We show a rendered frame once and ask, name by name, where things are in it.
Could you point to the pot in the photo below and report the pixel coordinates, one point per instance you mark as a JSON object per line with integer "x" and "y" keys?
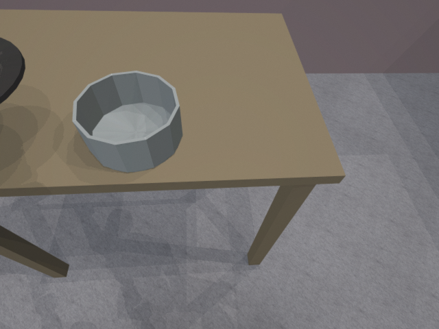
{"x": 130, "y": 121}

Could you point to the table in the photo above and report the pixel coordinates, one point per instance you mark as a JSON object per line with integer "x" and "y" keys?
{"x": 249, "y": 116}

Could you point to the lid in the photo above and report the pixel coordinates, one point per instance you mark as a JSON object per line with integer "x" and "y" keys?
{"x": 12, "y": 68}

